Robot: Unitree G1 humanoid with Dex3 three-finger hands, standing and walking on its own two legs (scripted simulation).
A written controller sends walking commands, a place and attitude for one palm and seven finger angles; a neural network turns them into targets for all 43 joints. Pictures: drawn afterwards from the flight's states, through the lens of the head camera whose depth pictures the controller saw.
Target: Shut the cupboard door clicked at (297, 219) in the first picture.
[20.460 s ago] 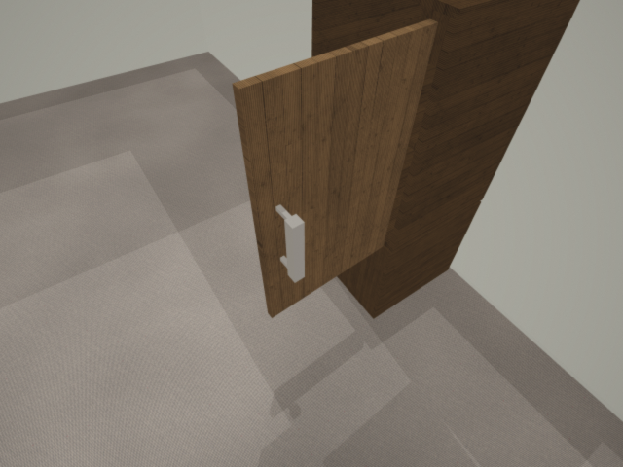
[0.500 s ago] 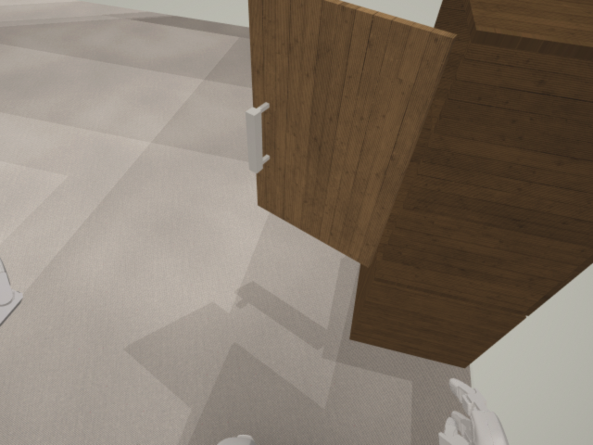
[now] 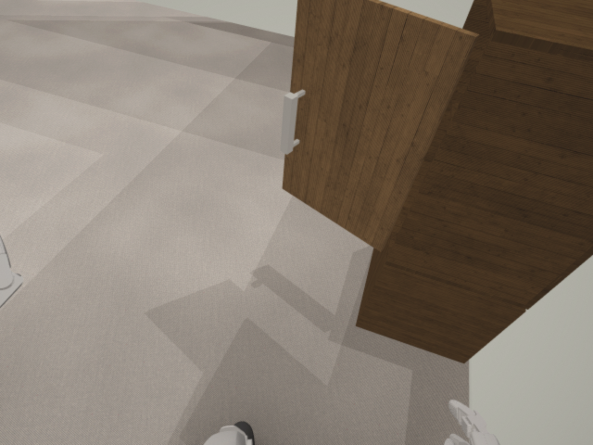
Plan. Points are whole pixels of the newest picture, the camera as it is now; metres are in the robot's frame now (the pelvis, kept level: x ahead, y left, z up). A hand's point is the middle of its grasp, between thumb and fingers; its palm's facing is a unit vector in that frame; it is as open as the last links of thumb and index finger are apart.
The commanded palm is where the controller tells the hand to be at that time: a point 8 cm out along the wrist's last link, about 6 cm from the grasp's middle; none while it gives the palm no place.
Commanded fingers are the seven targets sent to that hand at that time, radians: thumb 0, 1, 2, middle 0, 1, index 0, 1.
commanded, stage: stop stepping back and stand still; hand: left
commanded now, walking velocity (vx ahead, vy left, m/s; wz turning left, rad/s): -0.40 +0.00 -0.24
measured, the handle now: (293, 122) +0.87 +0.01 -0.05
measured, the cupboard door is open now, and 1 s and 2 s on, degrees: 69 69 69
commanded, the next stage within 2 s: let the arm hang, fingers relaxed in 1.74 s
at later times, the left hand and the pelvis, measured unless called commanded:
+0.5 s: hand out of the picture +0.13 +0.25 +0.19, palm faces +0.25 -0.87 -0.44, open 7.4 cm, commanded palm +0.08 +0.30 +0.20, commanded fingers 0.00 0.90 0.90 -0.20 -0.30 -0.20 -0.30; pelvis -0.11 +0.03 +0.02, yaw -10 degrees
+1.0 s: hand out of the picture +0.14 +0.28 +0.19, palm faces +0.29 -0.83 -0.47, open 7.4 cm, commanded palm +0.09 +0.32 +0.20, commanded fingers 0.00 0.90 0.90 -0.20 -0.30 -0.20 -0.30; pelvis -0.11 +0.06 +0.01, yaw -11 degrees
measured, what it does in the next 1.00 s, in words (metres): walks backwards: right foot, then left foot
